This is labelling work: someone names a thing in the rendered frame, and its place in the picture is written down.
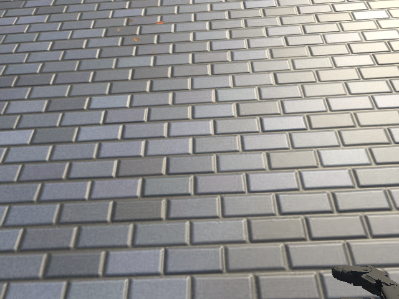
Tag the right robot hand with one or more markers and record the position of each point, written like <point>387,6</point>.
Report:
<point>370,278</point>

